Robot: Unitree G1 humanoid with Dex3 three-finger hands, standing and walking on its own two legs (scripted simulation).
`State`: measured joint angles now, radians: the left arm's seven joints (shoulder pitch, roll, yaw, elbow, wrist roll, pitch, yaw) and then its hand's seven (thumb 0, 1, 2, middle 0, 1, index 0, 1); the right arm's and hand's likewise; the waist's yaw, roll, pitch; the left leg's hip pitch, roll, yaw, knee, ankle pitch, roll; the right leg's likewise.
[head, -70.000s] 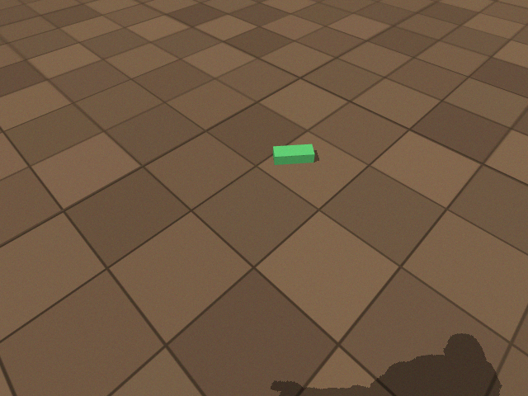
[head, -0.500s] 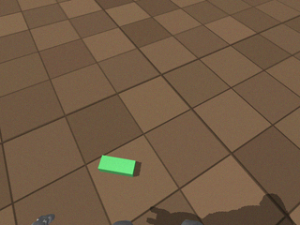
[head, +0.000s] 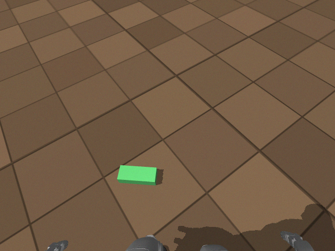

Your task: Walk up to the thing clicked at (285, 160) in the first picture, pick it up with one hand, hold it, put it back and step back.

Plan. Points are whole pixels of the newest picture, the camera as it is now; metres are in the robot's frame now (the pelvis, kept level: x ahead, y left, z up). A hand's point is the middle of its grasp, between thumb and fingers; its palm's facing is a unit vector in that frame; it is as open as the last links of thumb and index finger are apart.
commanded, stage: step back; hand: left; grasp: from above
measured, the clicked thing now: (137, 175) +0.57 +0.22 -0.72
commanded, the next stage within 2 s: none
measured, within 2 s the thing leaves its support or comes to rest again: neither
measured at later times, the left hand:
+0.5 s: hand out of the picture -0.03 +0.29 -0.14, palm faces +0.01 -0.94 -0.35, open 7.4 cm
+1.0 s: hand out of the picture -0.18 +0.24 -0.11, palm faces -0.01 -0.90 -0.45, open 7.4 cm
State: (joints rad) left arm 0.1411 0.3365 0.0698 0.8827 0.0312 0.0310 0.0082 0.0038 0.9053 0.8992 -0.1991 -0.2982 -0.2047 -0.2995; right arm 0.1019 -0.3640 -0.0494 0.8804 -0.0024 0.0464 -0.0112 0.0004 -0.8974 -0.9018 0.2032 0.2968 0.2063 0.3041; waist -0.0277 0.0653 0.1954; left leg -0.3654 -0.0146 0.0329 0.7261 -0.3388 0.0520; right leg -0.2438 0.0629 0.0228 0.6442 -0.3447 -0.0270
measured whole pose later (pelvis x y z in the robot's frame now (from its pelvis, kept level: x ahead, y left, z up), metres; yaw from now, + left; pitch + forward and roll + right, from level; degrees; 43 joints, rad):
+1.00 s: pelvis -0.30 -0.03 +0.01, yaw +0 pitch -1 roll +2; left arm 0.17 0.35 0.09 0.77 0.05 0.05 0.01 0.01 0.90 0.90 -0.20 -0.30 -0.21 -0.30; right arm 0.24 -0.41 -0.05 0.87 -0.01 0.04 -0.03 0.00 -0.90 -0.90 0.20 0.30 0.20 0.30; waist 0.00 0.03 0.15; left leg -0.39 -0.09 -0.10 1.00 -0.50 -0.02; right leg -0.35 -0.02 -0.01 0.61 -0.24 -0.03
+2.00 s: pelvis -0.54 -0.08 +0.01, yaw +2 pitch -3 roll +1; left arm 0.26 0.40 0.08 0.96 0.03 -0.01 -0.02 0.01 0.90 0.90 -0.20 -0.30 -0.20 -0.30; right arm 0.28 -0.35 -0.05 0.97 -0.05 -0.01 0.04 0.00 -0.90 -0.90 0.20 0.30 0.21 0.30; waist -0.01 -0.01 0.04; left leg -0.20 -0.01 -0.02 0.54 -0.30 0.03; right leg -0.35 -0.02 -0.01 0.78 -0.45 -0.03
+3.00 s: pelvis -0.48 -0.07 +0.02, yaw +4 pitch -3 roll +0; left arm 0.09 0.35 0.00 1.11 0.01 -0.03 0.00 0.00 0.90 0.90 -0.20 -0.30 -0.21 -0.30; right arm 0.07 -0.35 -0.01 1.12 -0.01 -0.02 0.02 0.00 -0.90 -0.90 0.20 0.30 0.20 0.30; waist 0.00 0.01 0.07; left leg -0.18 0.03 0.03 0.39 -0.16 -0.02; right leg -0.08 -0.02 -0.03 0.38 -0.25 0.01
